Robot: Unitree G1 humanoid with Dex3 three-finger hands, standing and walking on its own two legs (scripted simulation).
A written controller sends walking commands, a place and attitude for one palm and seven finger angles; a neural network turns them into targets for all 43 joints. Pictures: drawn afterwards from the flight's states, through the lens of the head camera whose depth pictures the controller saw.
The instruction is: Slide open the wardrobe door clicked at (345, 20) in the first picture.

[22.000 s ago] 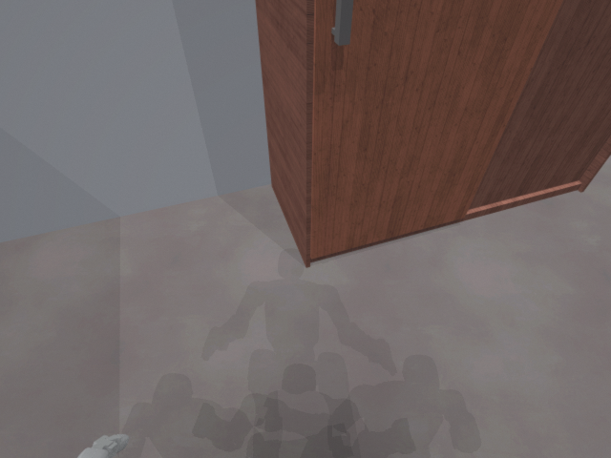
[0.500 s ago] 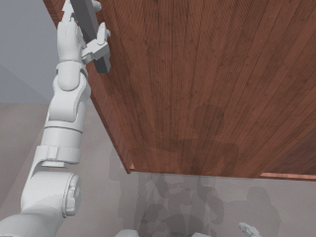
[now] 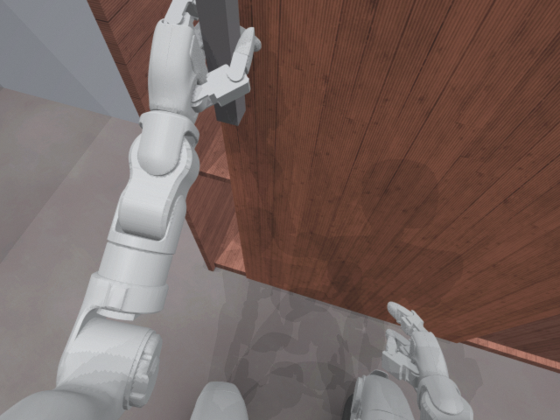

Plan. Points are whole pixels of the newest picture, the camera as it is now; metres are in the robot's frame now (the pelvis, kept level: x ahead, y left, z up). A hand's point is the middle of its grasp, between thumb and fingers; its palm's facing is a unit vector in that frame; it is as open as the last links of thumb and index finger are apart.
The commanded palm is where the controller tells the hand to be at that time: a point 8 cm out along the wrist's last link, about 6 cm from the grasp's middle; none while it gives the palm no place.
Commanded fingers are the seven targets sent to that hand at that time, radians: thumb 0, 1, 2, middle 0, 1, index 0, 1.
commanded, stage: step sideways, sliding the door along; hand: left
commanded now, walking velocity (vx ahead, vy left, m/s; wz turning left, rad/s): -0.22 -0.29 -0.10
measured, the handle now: (229, 16) +0.45 +0.18 +0.25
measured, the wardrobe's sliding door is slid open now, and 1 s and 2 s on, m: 0.13 0.45 0.45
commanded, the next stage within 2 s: stop walking and hold the door there in 1.06 s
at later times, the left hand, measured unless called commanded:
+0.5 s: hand (425, 117) +0.39 -0.03 +0.22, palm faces +0.06 -1.00 -0.06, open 7.1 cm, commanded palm +0.37 -0.02 +0.21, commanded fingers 0.00 0.90 0.90 -0.45 -1.40 -0.45 -1.40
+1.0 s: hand out of the picture +0.39 -0.16 +0.22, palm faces +0.14 -0.99 -0.05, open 7.0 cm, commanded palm +0.36 -0.19 +0.21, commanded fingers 0.00 0.90 0.90 -0.45 -1.40 -0.45 -1.40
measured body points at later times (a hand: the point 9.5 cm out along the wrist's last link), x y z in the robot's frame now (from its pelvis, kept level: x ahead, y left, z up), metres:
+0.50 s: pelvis +0.02 -0.14 +0.00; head +0.11 -0.12 +0.44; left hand +0.38 +0.02 +0.22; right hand +0.22 -0.35 -0.10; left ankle +0.01 +0.01 -0.74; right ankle +0.03 -0.30 -0.66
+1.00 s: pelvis -0.03 -0.31 -0.01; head +0.06 -0.29 +0.43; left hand +0.37 -0.11 +0.23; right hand +0.17 -0.54 -0.11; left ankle -0.02 -0.19 -0.74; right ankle +0.00 -0.40 -0.69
